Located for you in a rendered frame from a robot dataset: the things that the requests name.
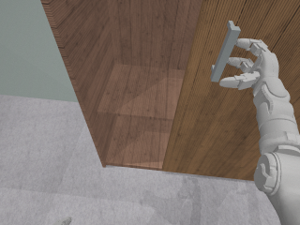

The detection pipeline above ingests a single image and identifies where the right robot forearm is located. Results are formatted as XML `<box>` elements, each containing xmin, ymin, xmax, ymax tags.
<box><xmin>252</xmin><ymin>77</ymin><xmax>300</xmax><ymax>157</ymax></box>

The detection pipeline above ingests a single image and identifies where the handle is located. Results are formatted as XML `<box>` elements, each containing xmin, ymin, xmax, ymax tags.
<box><xmin>210</xmin><ymin>21</ymin><xmax>241</xmax><ymax>83</ymax></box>

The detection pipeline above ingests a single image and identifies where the wardrobe door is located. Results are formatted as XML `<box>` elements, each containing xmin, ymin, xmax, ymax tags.
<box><xmin>162</xmin><ymin>0</ymin><xmax>300</xmax><ymax>181</ymax></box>

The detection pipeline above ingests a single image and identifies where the robot right upper arm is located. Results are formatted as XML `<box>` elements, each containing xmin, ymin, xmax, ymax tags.
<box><xmin>253</xmin><ymin>152</ymin><xmax>300</xmax><ymax>225</ymax></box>

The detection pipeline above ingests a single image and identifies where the right robot hand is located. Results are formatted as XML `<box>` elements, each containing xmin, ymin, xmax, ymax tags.
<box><xmin>219</xmin><ymin>38</ymin><xmax>279</xmax><ymax>90</ymax></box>

